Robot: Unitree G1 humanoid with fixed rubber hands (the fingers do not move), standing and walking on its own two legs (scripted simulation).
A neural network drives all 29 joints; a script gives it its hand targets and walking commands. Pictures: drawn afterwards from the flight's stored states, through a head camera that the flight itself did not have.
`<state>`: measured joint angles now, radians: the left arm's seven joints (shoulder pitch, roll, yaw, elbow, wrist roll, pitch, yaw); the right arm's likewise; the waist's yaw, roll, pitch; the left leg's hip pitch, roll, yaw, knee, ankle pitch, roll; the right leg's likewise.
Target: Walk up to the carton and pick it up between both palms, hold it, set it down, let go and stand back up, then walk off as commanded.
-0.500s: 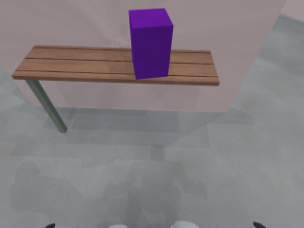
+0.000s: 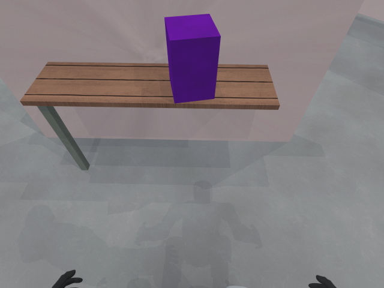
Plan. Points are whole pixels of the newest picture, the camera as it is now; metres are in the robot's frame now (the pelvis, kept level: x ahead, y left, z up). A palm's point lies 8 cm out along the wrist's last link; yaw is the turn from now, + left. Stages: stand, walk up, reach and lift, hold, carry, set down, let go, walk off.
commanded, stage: stand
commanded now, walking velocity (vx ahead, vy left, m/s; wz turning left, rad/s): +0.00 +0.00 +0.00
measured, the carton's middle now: (191, 60) +0.90 +0.01 -0.04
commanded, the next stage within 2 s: none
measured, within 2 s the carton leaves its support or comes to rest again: neither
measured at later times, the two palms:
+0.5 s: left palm out of the picture +0.08 +0.29 -0.10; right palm out of the picture +0.08 -0.29 -0.11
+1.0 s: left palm out of the picture +0.09 +0.29 -0.10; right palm out of the picture +0.09 -0.29 -0.11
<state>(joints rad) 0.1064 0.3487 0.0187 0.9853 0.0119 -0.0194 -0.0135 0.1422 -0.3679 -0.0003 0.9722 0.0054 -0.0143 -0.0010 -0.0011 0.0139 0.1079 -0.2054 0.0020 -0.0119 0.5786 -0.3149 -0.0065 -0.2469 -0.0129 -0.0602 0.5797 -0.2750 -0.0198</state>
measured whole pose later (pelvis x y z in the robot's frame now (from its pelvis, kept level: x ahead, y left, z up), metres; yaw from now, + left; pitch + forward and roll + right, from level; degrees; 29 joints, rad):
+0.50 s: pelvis +0.00 +0.00 +0.02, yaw +0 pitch -4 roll +0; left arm 0.07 0.33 0.00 1.15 0.00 -0.02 -0.01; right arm 0.11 -0.35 0.02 1.11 0.00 -0.02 0.01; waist 0.01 0.02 0.05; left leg -0.10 0.01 0.00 0.36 -0.20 -0.01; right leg -0.14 0.00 -0.05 0.36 -0.16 -0.01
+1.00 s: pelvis +0.01 +0.01 +0.02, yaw -1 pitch -3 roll +0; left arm 0.07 0.33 0.00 1.15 0.00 -0.02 -0.01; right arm 0.09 -0.35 0.02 1.12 0.00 -0.01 0.00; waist 0.01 0.01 0.06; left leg -0.08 0.00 0.00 0.33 -0.20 0.00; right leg -0.13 -0.01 -0.04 0.34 -0.16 -0.01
